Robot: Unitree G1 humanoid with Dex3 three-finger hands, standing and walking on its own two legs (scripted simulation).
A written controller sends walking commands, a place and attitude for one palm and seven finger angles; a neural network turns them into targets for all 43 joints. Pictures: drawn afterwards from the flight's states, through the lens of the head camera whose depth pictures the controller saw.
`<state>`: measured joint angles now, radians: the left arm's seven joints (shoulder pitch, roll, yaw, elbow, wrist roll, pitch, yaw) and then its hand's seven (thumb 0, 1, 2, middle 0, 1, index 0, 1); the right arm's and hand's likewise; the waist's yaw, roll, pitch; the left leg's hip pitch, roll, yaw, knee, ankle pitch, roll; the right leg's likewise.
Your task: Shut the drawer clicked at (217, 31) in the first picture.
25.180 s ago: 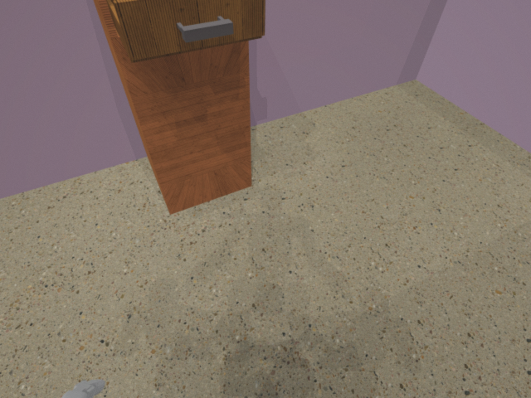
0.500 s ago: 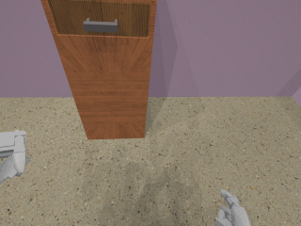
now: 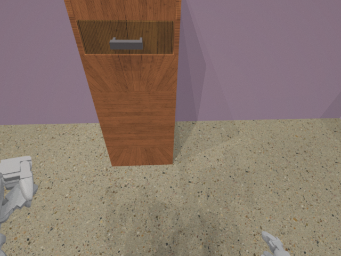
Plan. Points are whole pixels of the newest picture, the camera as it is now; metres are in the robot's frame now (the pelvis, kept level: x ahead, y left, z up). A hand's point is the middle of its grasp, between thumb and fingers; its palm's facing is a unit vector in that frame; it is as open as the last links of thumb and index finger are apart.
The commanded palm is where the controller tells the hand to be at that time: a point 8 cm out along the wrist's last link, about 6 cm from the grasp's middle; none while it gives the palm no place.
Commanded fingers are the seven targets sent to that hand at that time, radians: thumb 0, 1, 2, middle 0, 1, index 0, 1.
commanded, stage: stop stepping back and stand still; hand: left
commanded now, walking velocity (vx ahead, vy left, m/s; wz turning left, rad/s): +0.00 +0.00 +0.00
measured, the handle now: (127, 42) +0.87 +0.22 +0.14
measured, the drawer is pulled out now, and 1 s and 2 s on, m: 0.00 0.00 0.00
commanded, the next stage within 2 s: let the arm hang, fingers relaxed in 0.58 s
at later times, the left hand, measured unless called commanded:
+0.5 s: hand (14, 190) +0.18 +0.27 +0.17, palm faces +0.36 -0.82 -0.44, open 3.3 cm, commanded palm +0.12 +0.31 +0.19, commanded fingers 0.00 0.90 0.90 -1.40 -1.60 -1.40 -1.60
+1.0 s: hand out of the picture +0.03 +0.22 -0.16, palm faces -0.09 -0.97 -0.22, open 3.2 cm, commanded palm none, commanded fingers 0.00 0.90 0.90 -0.72 -0.86 -0.72 -0.86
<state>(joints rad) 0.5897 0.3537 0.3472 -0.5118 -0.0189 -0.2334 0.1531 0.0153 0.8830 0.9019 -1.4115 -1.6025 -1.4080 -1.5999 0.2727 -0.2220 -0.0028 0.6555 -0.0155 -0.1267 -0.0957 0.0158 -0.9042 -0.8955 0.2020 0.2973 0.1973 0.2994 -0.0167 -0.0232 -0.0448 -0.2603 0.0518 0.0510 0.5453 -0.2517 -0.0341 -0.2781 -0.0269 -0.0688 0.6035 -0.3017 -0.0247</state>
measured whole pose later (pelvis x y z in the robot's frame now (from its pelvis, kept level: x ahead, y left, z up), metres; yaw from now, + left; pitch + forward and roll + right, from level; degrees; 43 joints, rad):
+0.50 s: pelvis -0.01 +0.03 +0.01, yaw -1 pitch -1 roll +0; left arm 0.61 0.36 0.35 -0.53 -0.02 -0.24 0.14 0.02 0.88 0.90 -1.41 -1.60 -1.41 -1.60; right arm 0.21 -0.18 0.02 0.61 -0.02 -0.14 -0.07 0.01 -0.90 -0.90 0.20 0.30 0.20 0.30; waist 0.00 -0.01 0.03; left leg -0.26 0.03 0.07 0.48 -0.21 0.01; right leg -0.25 -0.04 -0.05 0.47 -0.21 0.02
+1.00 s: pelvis -0.03 +0.03 +0.00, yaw +0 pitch -2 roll +0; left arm 0.25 0.24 -0.03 0.91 0.03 0.04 -0.02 0.02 0.90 0.90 -1.07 -1.26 -1.06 -1.25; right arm 0.20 -0.31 -0.01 0.95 -0.03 0.02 0.02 0.01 -0.91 -0.90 0.20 0.30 0.20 0.30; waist -0.02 -0.01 0.07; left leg -0.30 0.02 0.06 0.53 -0.21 0.01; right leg -0.29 -0.05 -0.06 0.54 -0.22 0.01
